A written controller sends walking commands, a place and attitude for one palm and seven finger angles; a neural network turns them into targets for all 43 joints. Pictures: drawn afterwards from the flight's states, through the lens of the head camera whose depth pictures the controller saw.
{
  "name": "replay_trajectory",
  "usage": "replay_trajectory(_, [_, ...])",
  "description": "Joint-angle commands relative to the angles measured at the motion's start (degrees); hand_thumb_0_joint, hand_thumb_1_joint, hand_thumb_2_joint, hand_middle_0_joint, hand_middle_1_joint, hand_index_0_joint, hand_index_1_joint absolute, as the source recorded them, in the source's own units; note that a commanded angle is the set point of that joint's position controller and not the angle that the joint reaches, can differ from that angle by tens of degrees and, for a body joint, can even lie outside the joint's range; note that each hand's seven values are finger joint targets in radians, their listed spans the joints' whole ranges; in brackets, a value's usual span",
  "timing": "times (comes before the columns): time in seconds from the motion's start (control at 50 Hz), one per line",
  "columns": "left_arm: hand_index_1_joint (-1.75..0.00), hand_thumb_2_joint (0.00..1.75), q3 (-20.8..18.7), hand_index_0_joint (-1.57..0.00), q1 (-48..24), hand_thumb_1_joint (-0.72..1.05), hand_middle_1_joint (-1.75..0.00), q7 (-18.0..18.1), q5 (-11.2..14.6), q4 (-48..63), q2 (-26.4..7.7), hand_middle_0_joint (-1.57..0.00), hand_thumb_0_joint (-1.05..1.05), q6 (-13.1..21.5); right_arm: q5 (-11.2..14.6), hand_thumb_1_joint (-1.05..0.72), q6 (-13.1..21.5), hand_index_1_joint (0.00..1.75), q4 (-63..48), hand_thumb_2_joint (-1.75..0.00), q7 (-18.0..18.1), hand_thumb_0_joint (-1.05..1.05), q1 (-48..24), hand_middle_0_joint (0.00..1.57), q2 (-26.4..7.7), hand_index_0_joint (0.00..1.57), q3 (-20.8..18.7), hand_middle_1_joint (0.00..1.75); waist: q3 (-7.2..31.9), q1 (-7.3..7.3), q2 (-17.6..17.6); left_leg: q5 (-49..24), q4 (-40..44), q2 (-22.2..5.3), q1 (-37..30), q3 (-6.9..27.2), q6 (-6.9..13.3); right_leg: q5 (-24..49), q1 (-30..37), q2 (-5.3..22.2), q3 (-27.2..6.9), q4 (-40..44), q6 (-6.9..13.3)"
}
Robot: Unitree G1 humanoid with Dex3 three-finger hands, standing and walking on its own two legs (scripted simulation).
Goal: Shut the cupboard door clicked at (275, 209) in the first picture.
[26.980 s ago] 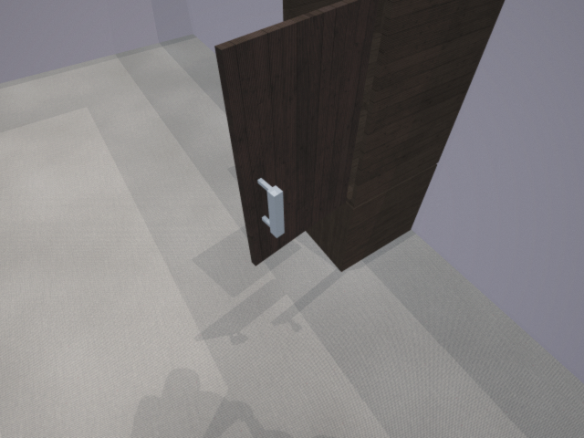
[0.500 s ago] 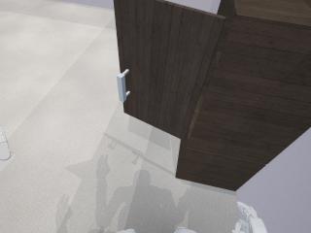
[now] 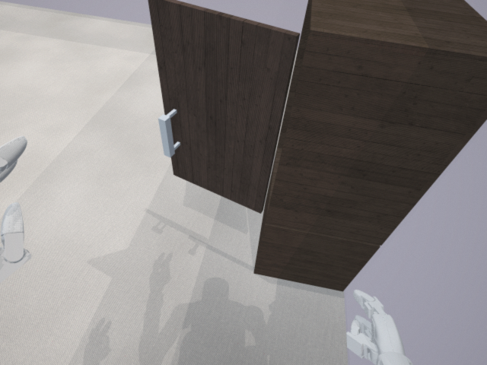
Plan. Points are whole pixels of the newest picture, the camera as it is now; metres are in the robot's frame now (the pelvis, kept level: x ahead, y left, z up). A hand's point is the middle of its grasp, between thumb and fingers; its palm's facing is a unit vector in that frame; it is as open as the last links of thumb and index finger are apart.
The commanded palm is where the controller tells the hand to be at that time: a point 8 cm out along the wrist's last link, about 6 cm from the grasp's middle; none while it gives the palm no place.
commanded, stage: step back with the hand held close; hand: left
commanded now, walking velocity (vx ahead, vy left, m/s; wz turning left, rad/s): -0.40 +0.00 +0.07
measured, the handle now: (171, 133) +0.76 +0.24 -0.11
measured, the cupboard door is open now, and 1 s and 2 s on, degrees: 74 74 74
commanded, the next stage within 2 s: stop stepping back and stand still in 0.08 s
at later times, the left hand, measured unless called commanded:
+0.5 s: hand out of the picture +0.01 +0.32 +0.20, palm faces +0.62 -0.65 -0.43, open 7.4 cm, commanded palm -0.05 +0.33 +0.18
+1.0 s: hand out of the picture -0.02 +0.32 +0.19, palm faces +0.52 -0.70 -0.49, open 7.4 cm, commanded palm -0.08 +0.35 +0.18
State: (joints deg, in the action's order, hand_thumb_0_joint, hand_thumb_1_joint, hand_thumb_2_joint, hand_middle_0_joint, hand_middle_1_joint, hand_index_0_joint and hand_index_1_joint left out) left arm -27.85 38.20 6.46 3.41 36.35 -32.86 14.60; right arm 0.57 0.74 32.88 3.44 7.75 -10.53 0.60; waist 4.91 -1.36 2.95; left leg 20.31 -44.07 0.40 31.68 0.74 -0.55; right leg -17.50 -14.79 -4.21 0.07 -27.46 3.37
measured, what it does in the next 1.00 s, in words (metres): walks backwards: left foot, then right foot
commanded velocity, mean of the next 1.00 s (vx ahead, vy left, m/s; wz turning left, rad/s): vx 0.07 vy -0.02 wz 0.01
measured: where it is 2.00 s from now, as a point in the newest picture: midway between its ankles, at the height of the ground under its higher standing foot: outside the picture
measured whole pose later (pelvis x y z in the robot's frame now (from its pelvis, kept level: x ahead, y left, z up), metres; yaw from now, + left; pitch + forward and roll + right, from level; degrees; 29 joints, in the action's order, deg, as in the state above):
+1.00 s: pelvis -0.19 +0.04 -0.01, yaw +6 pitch -2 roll +0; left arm -27.1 33.0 9.9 2.9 29.9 -27.5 11.5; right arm 0.1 5.8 33.8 3.4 13.0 -9.2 2.1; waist 0.2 -1.8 1.1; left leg 12.6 -32.9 -2.6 18.4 -8.0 1.7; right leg -17.5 -15.3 0.2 3.8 -33.8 0.1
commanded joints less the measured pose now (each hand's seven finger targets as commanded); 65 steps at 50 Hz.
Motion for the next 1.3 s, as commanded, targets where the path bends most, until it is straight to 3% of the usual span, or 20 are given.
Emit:
replay_trajectory(0.0, [-0.30,0.90,-6.15,-0.20,-3.40,0.90,-0.30,3.16,-0.75,-4.62,-3.60,-0.20,0.00,-2.02,-0.79,-0.90,0.16,0.30,-7.12,-0.90,2.27,0.00,-6.47,0.20,-6.47,0.20,-1.94,0.30,-1.79,0.46,-0.48,5.50,-8.91,-1.04,0.06,2.41,-1.23,45.27,-3.84,21.42,-10.23,5.39,4.00])
replay_trajectory(0.1, [-0.30,0.90,2.03,-0.20,-13.02,0.90,-0.30,4.25,-0.97,-3.24,-1.07,-0.20,0.00,-3.04,0.33,-0.90,-0.22,0.30,-5.72,-0.90,3.10,0.00,-3.62,0.20,-8.46,0.20,-2.82,0.30,-2.15,0.11,0.67,-7.62,12.19,0.34,-10.78,-2.61,-0.45,42.64,-1.08,12.92,-3.20,3.68,-3.36])
replay_trajectory(0.18, [-0.30,0.90,-1.29,-0.20,-8.76,0.90,-0.30,4.37,-0.53,8.16,-4.47,-0.20,0.00,-1.20,1.29,-0.90,0.91,0.30,-8.97,-0.90,3.00,0.00,0.21,0.20,-10.56,0.20,-4.57,0.30,10.00,1.27,-0.91,-27.09,20.81,-6.30,-19.78,0.39,2.80,21.84,5.06,6.93,-2.44,1.90,-8.24])
replay_trajectory(0.24, [-0.30,0.90,-5.13,-0.20,-8.35,0.90,-0.30,4.58,-0.60,15.55,-5.94,-0.20,0.00,-0.90,-0.57,-0.90,2.99,0.30,-9.84,-0.90,3.16,0.00,-1.45,0.20,-9.78,0.20,-3.18,0.30,9.20,1.12,-17.17,-1.67,31.07,-13.10,-7.18,11.80,5.61,0.19,9.35,2.38,0.65,-7.63,-5.48])
replay_trajectory(0.28, [-0.30,0.90,-6.14,-0.20,-11.76,0.90,-0.30,5.00,-2.22,14.95,-4.82,-0.20,0.00,-0.47,-1.06,-0.90,5.52,0.30,-8.81,-0.90,3.16,0.00,-1.14,0.20,-9.56,0.20,-2.85,0.30,4.51,1.14,-19.42,25.54,38.64,-15.24,7.05,14.29,6.92,-1.15,16.53,0.97,0.94,-16.09,-5.38])
replay_trajectory(0.36, [-0.30,0.90,-4.51,-0.20,-8.62,0.90,-0.30,4.59,-2.12,4.03,-1.19,-0.20,0.00,-1.64,-0.83,-0.90,7.77,0.30,-7.05,-0.90,2.36,0.00,0.14,0.20,-8.60,0.20,-2.49,0.30,-0.55,0.71,-18.39,25.98,35.85,-9.57,3.86,7.73,2.79,-5.03,14.28,-1.31,5.09,-4.70,-3.91])
replay_trajectory(0.42, [-0.30,0.90,-2.35,-0.20,-6.81,0.90,-0.30,4.06,-0.68,-0.61,0.06,-0.20,0.00,-3.37,-1.36,-0.90,6.88,0.30,-5.62,-0.90,1.72,0.00,0.61,0.20,-8.00,0.20,-1.86,0.30,-4.25,0.23,-13.68,19.21,29.35,-6.18,-4.28,4.10,0.20,-10.60,5.49,1.26,4.10,6.34,-0.16])
replay_trajectory(0.48, [-0.30,0.90,-1.87,-0.20,-10.00,0.90,-0.30,3.70,-0.08,-2.52,-0.75,-0.20,0.00,-3.85,-1.61,-0.90,4.91,0.30,-3.72,-0.90,0.82,0.00,2.30,0.20,-8.11,0.20,-2.46,0.30,-4.19,0.77,5.98,-0.37,-2.70,-2.29,-5.13,-2.56,0.18,-17.08,-3.41,18.81,-20.39,19.16,8.23])
replay_trajectory(0.5, [-0.30,0.90,-2.02,-0.20,-10.88,0.90,-0.30,4.40,-0.09,-3.78,-0.88,-0.20,0.00,-3.73,-1.56,-0.90,4.78,0.30,-3.52,-0.90,0.34,0.00,2.11,0.20,-8.79,0.20,-2.41,0.30,-3.56,1.40,8.55,-2.43,-8.67,-2.05,0.82,-3.32,0.29,-4.69,1.73,22.76,-23.77,19.97,9.53])
replay_trajectory(0.56, [-0.30,0.90,1.40,-0.20,-17.99,0.90,-0.30,4.56,-0.63,-3.50,0.52,-0.20,0.00,-3.11,0.28,-0.90,5.42,0.30,-4.46,-0.90,0.68,0.00,-0.12,0.20,-8.47,0.20,-2.53,0.30,-4.86,1.27,8.95,-2.83,-9.63,-3.15,7.63,-1.32,-0.15,21.53,10.20,19.05,-14.89,11.43,6.02])
replay_trajectory(0.7, [-0.30,0.90,0.23,-0.20,-25.12,0.90,-0.30,5.22,-1.80,5.14,-2.75,-0.20,0.00,-1.22,-0.31,-0.90,7.93,0.30,-4.33,-0.90,2.57,0.00,-0.50,0.20,-8.15,0.20,-2.84,0.30,-2.34,1.16,-3.81,-11.45,16.29,-0.52,-23.11,-7.61,2.75,24.01,-0.11,12.80,-4.97,-0.03,0.86])
replay_trajectory(0.76, [-0.30,0.90,-2.59,-0.20,-18.38,0.90,-0.30,5.74,-1.12,9.65,-2.43,-0.20,0.00,0.44,-0.22,-0.90,7.64,0.30,-6.21,-0.90,1.63,0.00,1.29,0.20,-8.87,0.20,-3.15,0.30,4.59,0.83,-20.73,-23.35,21.98,-17.75,-36.98,15.72,11.01,-9.38,-13.18,3.56,0.70,-21.38,-4.84])
replay_trajectory(0.8, [-0.30,0.90,-5.34,-0.20,-12.84,0.90,-0.30,5.12,-0.76,8.57,-4.21,-0.20,0.00,0.02,-1.43,-0.90,8.47,0.30,-5.11,-0.90,1.28,0.00,0.85,0.20,-7.58,0.20,-2.77,0.30,2.64,0.80,-17.94,-19.30,26.39,-19.72,-29.20,19.43,11.64,-13.44,-12.35,4.69,-1.12,-25.75,-3.55])
replay_trajectory(0.88, [-0.30,0.90,-5.38,-0.20,-5.48,0.90,-0.30,4.62,-0.19,3.27,-0.88,-0.20,0.00,-0.90,-0.31,-0.90,7.99,0.30,-5.31,-0.90,0.53,0.00,-0.44,0.20,-7.69,0.20,-2.16,0.30,-1.36,1.17,-13.22,5.47,29.37,-14.55,-9.12,4.05,6.15,-4.96,4.12,4.50,3.43,-10.53,-4.20])
replay_trajectory(0.94, [-0.30,0.90,-5.14,-0.20,-3.33,0.90,-0.30,4.38,-0.48,-0.81,-0.47,-0.20,0.00,-1.51,0.24,-0.90,6.98,0.30,-6.92,-0.90,0.90,0.00,-0.40,0.20,-7.95,0.20,-2.05,0.30,-3.44,0.91,-10.69,16.62,28.03,-10.63,0.81,-0.39,2.91,-0.52,12.39,3.90,4.11,-2.63,-3.75])
replay_trajectory(1.04, [-0.30,0.90,-1.49,-0.20,-9.93,0.90,-0.30,4.32,-0.92,-4.25,0.75,-0.20,0.00,-2.94,-0.36,-0.90,5.69,0.30,-5.22,-0.90,0.98,0.00,1.16,0.20,-7.25,0.20,-2.51,0.30,-7.25,0.27,8.11,3.26,4.61,-3.33,-10.29,-2.65,0.37,-22.05,-9.41,17.57,-20.70,18.16,3.36])
replay_trajectory(1.08, [-0.30,0.90,-0.01,-0.20,-14.61,0.90,-0.30,4.80,-1.67,-2.76,0.70,-0.20,0.00,-2.76,-0.53,-0.90,5.86,0.30,-4.63,-0.90,0.95,0.00,1.03,0.20,-7.28,0.20,-2.14,0.30,-5.89,0.07,8.31,-0.49,5.35,-3.31,-11.24,-1.62,0.79,-15.47,-6.58,18.24,-18.04,16.22,3.69])
replay_trajectory(1.2, [-0.30,0.90,-1.32,-0.20,-20.81,0.90,-0.30,5.37,-2.54,4.94,-2.54,-0.20,0.00,-0.69,-0.38,-0.90,8.24,0.30,-4.28,-0.90,2.64,0.00,-0.82,0.20,-8.36,0.20,-2.33,0.30,0.59,1.65,-8.77,-5.71,22.28,-6.99,-18.13,3.45,2.83,1.01,1.52,8.18,-4.81,4.03,-2.50])
replay_trajectory(1.22, [-0.30,0.90,22.71,-0.20,-13.48,0.90,-0.30,-4.35,-6.59,-42.94,10.43,-0.20,0.00,-10.05,-1.94,-0.90,10.17,0.30,8.15,-0.90,-3.49,0.00,-2.96,0.20,-20.17,0.20,-5.80,0.30,-6.11,0.12,-10.22,-21.06,13.42,-8.29,-10.49,6.30,3.44,13.18,-3.47,9.92,-1.03,-5.30,-2.05])
replay_trajectory(1.28, [-0.30,0.90,21.49,-0.20,-16.47,0.90,-0.30,-6.14,-4.95,-46.52,12.74,-0.20,0.00,-14.96,-1.35,-0.90,4.47,0.30,7.32,-0.90,-3.59,0.00,0.52,0.20,-15.21,0.20,-4.33,0.30,-2.76,1.83,-11.09,-20.08,19.10,-9.82,-8.03,5.72,4.18,2.97,0.12,7.05,0.34,-6.47,-2.16])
